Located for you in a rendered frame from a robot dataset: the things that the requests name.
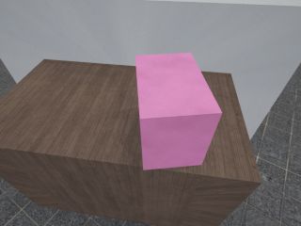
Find pedestal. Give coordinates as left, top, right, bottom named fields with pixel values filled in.
left=0, top=59, right=262, bottom=226

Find carton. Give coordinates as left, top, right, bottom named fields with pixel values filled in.
left=135, top=53, right=222, bottom=170

